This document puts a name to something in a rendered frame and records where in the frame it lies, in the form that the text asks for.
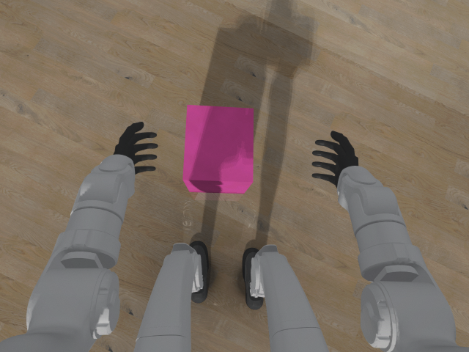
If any left robot hand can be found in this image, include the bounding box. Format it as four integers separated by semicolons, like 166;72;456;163
114;122;158;175

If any robot left forearm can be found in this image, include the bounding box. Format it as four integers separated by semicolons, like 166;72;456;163
26;154;135;331

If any left robot upper arm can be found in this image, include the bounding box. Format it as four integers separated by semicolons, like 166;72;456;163
0;268;120;352

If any carton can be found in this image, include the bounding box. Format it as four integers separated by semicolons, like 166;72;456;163
182;105;254;194

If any right robot upper arm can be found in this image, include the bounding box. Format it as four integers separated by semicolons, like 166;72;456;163
361;281;469;352

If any robot left foot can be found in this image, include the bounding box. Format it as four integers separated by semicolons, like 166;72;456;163
190;241;209;303

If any right robot hand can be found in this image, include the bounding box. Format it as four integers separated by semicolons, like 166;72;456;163
312;131;358;187

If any left robot thigh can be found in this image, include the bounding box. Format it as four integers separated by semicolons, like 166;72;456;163
133;250;202;352

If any robot right forearm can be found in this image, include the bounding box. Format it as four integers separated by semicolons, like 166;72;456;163
337;166;456;341

